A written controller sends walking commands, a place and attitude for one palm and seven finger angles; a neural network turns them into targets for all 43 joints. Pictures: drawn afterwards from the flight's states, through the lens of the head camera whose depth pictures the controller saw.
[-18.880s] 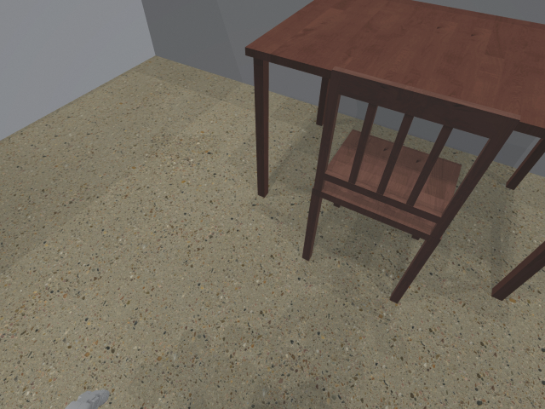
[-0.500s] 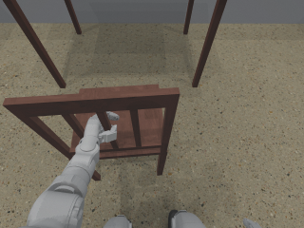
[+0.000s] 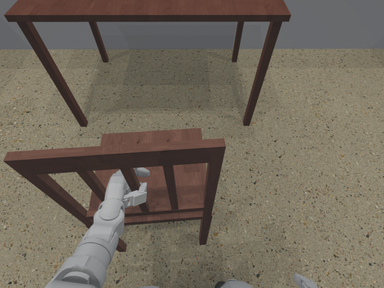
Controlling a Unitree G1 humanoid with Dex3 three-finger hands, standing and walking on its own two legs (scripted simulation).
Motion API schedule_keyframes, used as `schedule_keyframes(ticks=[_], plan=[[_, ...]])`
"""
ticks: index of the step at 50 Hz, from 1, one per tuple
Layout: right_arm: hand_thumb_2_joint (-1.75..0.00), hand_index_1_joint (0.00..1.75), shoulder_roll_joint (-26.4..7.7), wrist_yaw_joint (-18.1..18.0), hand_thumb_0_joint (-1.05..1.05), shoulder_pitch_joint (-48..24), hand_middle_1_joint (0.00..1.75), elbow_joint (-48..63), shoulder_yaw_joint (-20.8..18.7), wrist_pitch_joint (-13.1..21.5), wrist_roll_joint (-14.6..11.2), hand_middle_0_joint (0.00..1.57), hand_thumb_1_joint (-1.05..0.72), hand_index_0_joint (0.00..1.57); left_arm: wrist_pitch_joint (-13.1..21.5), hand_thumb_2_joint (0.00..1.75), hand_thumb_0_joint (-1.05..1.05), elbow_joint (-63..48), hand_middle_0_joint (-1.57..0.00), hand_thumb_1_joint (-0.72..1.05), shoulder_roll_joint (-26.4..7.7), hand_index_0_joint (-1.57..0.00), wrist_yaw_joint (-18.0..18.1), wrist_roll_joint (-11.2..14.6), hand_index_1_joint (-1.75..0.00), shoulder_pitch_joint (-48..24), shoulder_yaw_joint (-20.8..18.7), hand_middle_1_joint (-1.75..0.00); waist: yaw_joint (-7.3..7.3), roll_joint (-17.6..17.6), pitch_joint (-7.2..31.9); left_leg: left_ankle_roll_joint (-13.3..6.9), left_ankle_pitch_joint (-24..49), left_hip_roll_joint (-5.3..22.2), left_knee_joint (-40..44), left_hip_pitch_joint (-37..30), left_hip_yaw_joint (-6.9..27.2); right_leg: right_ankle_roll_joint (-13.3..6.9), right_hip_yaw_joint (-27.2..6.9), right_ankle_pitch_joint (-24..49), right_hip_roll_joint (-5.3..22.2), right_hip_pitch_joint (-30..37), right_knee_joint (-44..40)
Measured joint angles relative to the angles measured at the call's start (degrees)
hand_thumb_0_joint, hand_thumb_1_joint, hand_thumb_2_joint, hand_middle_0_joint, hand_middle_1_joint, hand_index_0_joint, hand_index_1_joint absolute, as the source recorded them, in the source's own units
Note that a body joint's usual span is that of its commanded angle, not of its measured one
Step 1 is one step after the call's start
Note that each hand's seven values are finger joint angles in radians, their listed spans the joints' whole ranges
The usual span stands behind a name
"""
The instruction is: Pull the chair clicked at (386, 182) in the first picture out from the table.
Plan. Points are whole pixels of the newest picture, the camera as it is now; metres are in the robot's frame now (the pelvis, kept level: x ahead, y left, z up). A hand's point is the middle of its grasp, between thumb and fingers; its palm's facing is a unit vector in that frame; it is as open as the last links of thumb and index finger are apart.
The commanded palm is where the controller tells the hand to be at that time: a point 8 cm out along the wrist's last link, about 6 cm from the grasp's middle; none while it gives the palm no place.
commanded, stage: stop walking, hand still on the chair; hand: left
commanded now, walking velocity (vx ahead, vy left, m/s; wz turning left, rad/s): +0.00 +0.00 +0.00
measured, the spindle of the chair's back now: (137, 191) +0.35 +0.16 -0.10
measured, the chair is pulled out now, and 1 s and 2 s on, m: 0.55 0.56 0.56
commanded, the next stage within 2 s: open the thumb and straighten the fingers in 0.60 s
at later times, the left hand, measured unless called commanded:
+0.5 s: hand (142, 193) +0.33 +0.13 -0.06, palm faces +0.02 -0.99 -0.17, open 5.4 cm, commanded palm +0.31 +0.19 -0.04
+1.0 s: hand (137, 190) +0.33 +0.15 -0.06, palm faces +0.02 -0.99 -0.16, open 9.6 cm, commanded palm +0.31 +0.20 -0.04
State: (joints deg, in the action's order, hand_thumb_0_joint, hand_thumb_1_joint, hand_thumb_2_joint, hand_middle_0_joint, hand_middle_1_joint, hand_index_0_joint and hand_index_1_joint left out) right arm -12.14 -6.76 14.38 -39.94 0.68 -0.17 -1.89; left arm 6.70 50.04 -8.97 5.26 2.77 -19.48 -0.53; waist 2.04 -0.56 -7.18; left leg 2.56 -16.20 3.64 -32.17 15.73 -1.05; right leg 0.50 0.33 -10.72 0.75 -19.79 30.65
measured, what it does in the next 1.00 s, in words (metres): stands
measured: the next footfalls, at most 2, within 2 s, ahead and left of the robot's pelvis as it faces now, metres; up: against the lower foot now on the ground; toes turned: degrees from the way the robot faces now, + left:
none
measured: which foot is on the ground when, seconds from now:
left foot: down 0.00-1.00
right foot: down 0.00-1.00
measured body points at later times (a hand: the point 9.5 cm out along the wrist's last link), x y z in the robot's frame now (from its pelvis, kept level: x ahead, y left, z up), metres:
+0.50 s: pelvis +0.04 +0.00 +0.01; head +0.07 +0.00 +0.45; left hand +0.32 +0.19 -0.04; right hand +0.17 -0.25 -0.11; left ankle +0.01 +0.15 -0.73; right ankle +0.06 -0.12 -0.73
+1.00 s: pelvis +0.03 +0.01 -0.01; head +0.08 +0.00 +0.43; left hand +0.33 +0.20 -0.05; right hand +0.15 -0.26 -0.12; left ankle +0.01 +0.15 -0.73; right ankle +0.06 -0.12 -0.73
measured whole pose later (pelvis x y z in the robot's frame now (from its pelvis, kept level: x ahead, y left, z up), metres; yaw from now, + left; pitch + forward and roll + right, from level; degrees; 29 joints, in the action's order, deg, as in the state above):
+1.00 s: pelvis +0.03 +0.01 -0.01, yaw +1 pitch +8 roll +0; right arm -14.7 -1.6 14.8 -37.3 -1.3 1.8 -2.3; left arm 1.3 32.7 -9.5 3.7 3.1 -6.7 -0.6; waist 4.1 -0.8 2.5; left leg 1.9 -21.3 2.3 -39.1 25.5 -0.1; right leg 1.1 1.0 -17.1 2.4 -29.7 39.1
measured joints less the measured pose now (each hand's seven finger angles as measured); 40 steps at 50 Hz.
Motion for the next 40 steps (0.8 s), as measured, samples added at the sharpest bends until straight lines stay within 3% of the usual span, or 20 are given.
schedule_keyframes(ticks=[16,35,40], plan=[[-0.9,0.3,-0.2,0.8,0.0,-3.7,0.3,1.3,-0.7,-0.6,0.3,0.2,-0.9,0.21,-0.7,0.8,0.06,-5.3,-0.27,0.68,1.1,-0.49,0.1,-0.4,-1.44,7.4,1.1,-1.23,-0.45,-0.3,1.4,0.2,-0.5,0.0,4.2,-5.5,-0.4,-0.1,0.0,-1.4,0.0,4.7,-2.5],[-0.9,0.3,0.1,1.1,0.0,-2.8,0.3,1.6,-0.7,-2.5,0.3,0.2,-0.9,0.21,-1.5,0.8,0.06,-8.4,-0.27,0.68,0.7,-0.49,0.3,-0.6,-1.44,10.0,1.4,-1.23,0.03,0.1,1.6,0.2,-0.6,0.2,5.2,-6.6,-0.5,-0.1,0.0,-1.5,-0.2,5.8,-3.5],[-0.9,0.3,-0.3,3.6,0.0,-1.2,0.3,1.5,-0.5,-1.4,-1.2,0.2,-0.9,0.21,-1.6,0.78,0.06,-10.3,-0.29,0.65,0.4,-0.49,-0.2,0.9,-1.44,12.1,0.5,-1.27,1.99,0.7,6.2,0.0,-1.3,-0.6,2.5,-0.9,0.5,0.1,0.8,-2.9,0.7,0.3,-0.2]])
